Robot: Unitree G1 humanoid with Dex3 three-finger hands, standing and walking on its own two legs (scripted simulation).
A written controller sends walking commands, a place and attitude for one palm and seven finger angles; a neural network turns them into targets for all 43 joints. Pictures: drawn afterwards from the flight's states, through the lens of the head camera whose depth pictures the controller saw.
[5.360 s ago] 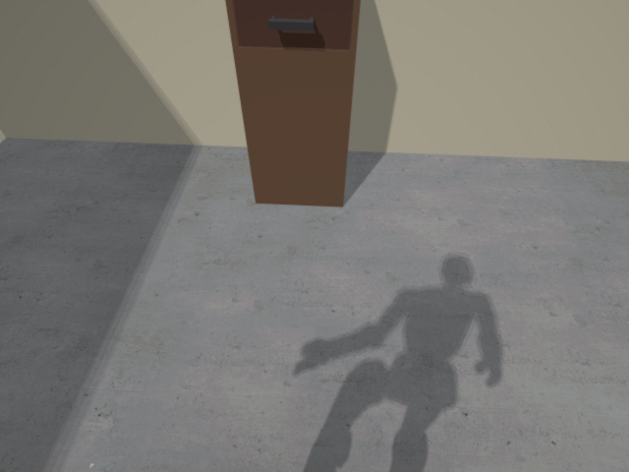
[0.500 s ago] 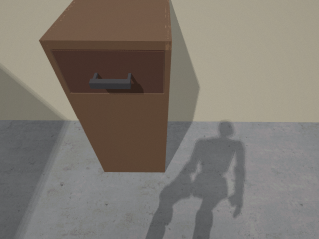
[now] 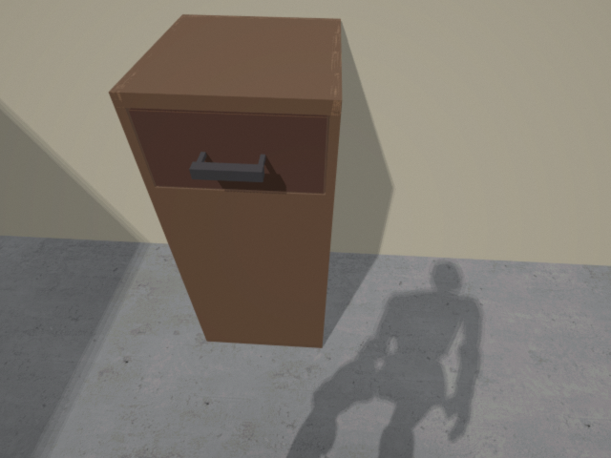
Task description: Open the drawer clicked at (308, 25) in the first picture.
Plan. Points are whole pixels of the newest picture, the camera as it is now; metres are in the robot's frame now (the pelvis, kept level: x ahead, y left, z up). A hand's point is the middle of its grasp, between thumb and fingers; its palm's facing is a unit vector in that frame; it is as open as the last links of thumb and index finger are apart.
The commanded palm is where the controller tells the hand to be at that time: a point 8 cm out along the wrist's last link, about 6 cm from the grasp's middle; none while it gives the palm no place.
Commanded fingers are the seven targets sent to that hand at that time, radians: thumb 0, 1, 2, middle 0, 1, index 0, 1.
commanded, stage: look again from close up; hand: left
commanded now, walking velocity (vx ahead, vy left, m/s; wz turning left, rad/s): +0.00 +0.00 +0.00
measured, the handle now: (230, 164) +0.62 +0.18 +0.05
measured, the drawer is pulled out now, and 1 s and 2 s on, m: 0.00 0.00 0.00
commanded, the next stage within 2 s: shuffle to correct the standing spot in 0.48 s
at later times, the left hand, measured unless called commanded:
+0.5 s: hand out of the picture -0.03 +0.18 -0.17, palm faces +0.06 -0.98 -0.16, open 7.4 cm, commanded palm none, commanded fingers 0.00 0.90 0.90 -0.20 -0.30 -0.20 -0.30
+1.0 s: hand out of the picture -0.02 +0.17 -0.19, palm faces +0.10 -0.98 -0.15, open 7.4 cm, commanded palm none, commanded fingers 0.00 0.90 0.90 -0.20 -0.30 -0.20 -0.30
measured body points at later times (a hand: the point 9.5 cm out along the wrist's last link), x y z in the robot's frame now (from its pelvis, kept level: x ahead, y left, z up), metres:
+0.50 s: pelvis +0.00 +0.02 +0.00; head +0.00 +0.02 +0.45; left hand -0.03 +0.23 -0.16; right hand -0.01 -0.19 -0.16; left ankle +0.02 +0.15 -0.73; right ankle -0.02 -0.10 -0.73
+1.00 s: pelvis +0.06 +0.02 -0.01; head +0.05 +0.03 +0.44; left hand -0.02 +0.22 -0.17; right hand +0.03 -0.20 -0.17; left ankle +0.03 +0.14 -0.73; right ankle -0.02 -0.10 -0.73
